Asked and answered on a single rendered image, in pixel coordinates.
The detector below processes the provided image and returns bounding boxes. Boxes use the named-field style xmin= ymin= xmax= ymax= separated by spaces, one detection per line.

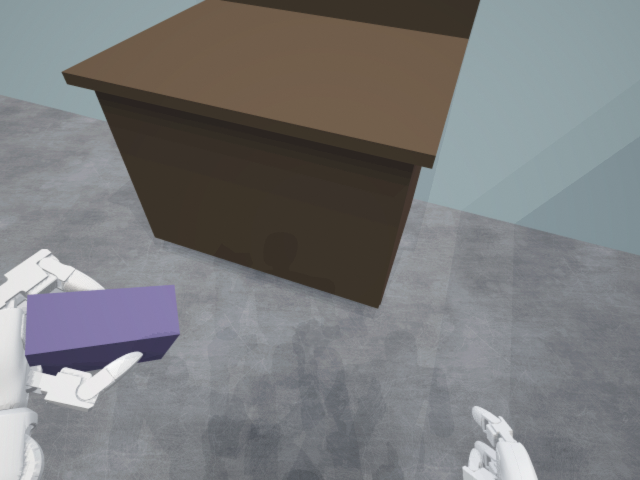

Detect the left robot hand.
xmin=0 ymin=249 xmax=143 ymax=412

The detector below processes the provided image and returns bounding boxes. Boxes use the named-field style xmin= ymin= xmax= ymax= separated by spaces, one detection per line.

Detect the table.
xmin=62 ymin=0 xmax=480 ymax=309

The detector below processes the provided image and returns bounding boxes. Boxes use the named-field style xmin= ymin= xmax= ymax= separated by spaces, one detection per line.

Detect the right robot hand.
xmin=463 ymin=406 xmax=538 ymax=480

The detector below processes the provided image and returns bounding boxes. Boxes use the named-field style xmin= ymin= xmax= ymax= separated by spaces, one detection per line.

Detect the sponge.
xmin=25 ymin=285 xmax=180 ymax=376

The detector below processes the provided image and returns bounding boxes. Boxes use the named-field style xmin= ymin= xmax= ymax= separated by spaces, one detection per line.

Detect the robot left forearm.
xmin=0 ymin=407 xmax=44 ymax=480

